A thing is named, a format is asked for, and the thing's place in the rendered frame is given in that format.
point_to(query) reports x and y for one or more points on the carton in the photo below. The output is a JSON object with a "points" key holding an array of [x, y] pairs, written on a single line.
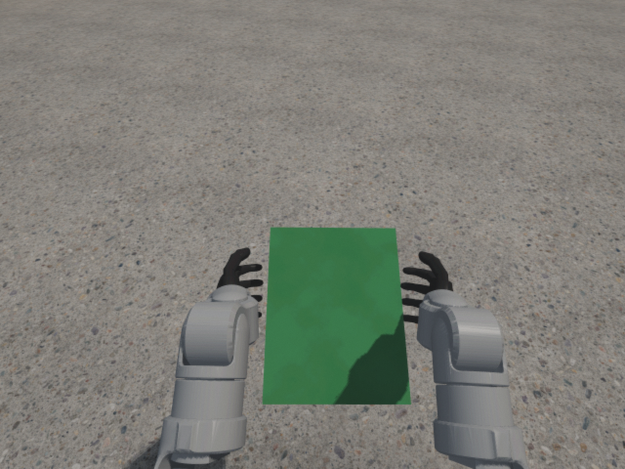
{"points": [[334, 329]]}

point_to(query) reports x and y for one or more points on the robot left forearm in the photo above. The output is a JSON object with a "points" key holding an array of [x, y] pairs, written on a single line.
{"points": [[206, 421]]}

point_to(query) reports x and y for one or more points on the robot right forearm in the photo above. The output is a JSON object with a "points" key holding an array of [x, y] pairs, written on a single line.
{"points": [[474, 425]]}

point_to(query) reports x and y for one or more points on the right robot hand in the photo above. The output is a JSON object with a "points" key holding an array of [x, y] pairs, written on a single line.
{"points": [[438, 279]]}

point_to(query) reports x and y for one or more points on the left robot hand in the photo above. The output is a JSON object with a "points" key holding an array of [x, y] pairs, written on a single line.
{"points": [[232, 272]]}

